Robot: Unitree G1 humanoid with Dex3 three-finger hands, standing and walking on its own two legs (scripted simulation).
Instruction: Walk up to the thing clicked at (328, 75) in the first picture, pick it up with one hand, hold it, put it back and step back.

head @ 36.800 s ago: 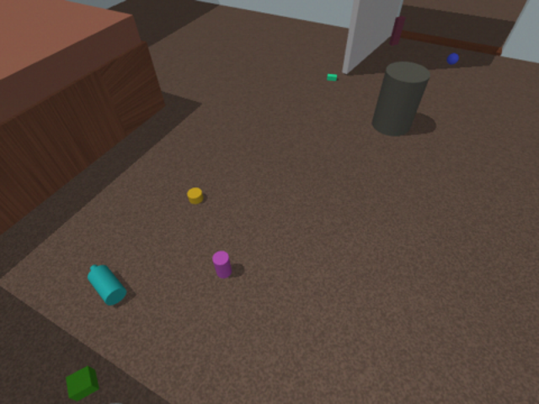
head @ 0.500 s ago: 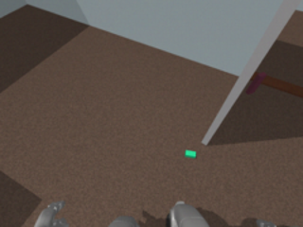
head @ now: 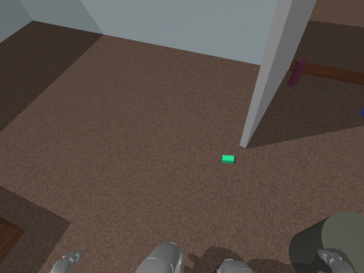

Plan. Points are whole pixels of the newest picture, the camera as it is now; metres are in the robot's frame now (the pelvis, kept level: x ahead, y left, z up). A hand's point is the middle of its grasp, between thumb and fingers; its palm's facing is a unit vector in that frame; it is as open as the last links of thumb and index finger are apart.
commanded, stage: step back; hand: right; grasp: from above
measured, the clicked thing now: (227, 159) +0.75 -0.18 -0.75
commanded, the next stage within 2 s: none
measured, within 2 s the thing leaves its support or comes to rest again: neither
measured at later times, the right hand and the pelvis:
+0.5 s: hand out of the picture -0.07 -0.24 -0.14, palm faces -0.02 +0.90 -0.44, open 7.4 cm; pelvis -0.18 +0.03 -0.01, yaw +1 degrees
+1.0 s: hand out of the picture -0.31 -0.25 -0.16, palm faces -0.05 +0.92 -0.39, open 7.4 cm; pelvis -0.34 +0.04 -0.01, yaw +4 degrees
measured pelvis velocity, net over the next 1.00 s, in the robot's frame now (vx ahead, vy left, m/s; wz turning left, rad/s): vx -0.34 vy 0.04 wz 0.08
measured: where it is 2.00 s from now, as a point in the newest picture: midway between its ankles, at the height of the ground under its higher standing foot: outside the picture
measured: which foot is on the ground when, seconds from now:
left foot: up 0.00-0.20, down 0.22-0.64, up 0.66-0.90, down 0.92-1.00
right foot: down 0.00-0.24, up 0.26-0.58, down 0.60-1.00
